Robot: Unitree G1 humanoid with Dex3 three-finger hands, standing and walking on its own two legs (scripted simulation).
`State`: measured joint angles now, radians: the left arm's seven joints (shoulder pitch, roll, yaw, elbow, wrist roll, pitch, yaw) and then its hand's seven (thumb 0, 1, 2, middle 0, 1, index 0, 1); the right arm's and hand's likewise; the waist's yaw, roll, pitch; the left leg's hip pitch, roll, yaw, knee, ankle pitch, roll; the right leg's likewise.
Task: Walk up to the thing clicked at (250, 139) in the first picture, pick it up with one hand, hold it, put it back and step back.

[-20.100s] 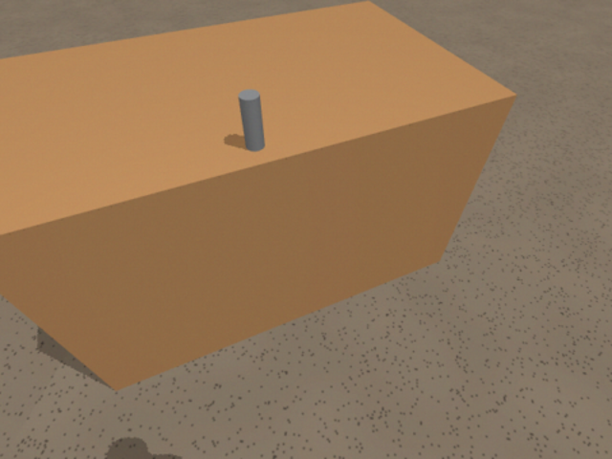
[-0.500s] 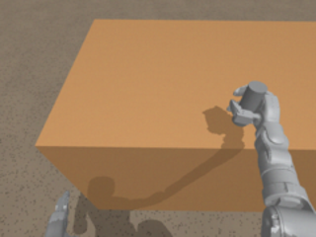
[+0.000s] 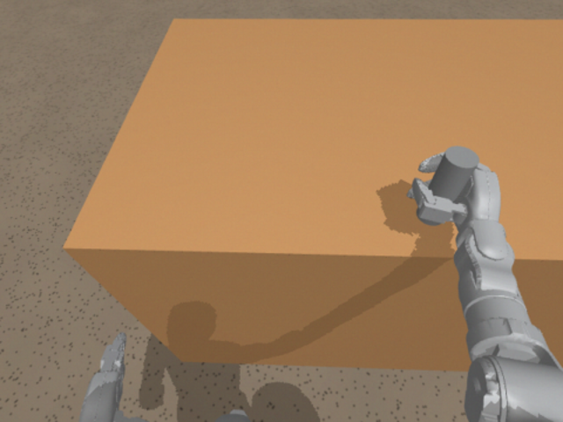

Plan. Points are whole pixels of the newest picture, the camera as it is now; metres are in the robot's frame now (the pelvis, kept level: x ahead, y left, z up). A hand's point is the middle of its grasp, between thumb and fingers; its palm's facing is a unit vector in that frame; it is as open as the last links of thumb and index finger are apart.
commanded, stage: lower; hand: right
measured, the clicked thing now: (444, 188) +0.43 -0.19 +0.09
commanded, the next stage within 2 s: loosen in 0.50 s
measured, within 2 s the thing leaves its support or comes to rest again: rests again in 0.28 s
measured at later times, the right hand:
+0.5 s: hand (428, 200) +0.43 -0.18 +0.06, palm faces +0.14 +0.99 +0.01, open 5.4 cm
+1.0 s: hand (431, 203) +0.43 -0.19 +0.05, palm faces +0.14 +0.99 +0.01, open 8.8 cm
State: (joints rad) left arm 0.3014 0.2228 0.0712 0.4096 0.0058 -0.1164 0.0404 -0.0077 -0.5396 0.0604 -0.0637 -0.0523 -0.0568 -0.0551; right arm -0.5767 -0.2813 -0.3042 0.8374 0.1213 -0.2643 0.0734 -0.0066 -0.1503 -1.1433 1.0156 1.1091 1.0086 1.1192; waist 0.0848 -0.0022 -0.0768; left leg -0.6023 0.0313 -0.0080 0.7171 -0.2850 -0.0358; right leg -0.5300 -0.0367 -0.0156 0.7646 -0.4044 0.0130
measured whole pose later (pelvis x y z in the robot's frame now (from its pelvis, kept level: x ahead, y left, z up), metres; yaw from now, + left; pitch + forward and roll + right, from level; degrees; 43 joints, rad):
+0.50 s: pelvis -0.01 +0.00 -0.01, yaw +0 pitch +12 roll +1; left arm 0.35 0.24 0.08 0.30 0.02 -0.11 0.03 -0.01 -0.55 0.07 -0.06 -0.05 -0.05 -0.06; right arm -0.61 -0.30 -0.34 0.91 0.11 -0.35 0.08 -0.01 -0.15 -1.14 1.01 1.11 1.00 1.12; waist 0.10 0.00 -0.10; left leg -0.72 0.03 -0.01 0.82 -0.32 -0.03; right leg -0.65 -0.04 -0.01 0.87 -0.44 0.01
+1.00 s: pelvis -0.01 +0.00 -0.02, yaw +0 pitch +13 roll +1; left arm 0.37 0.24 0.07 0.26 0.02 -0.09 0.03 -0.01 -0.53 0.05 -0.07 -0.06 -0.06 -0.05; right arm -0.59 -0.30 -0.34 0.86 0.11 -0.33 0.09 0.00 0.11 -0.53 0.96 0.73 0.94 0.74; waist 0.10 0.00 -0.10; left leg -0.75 0.03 -0.01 0.86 -0.34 -0.03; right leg -0.68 -0.04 -0.01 0.91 -0.46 0.01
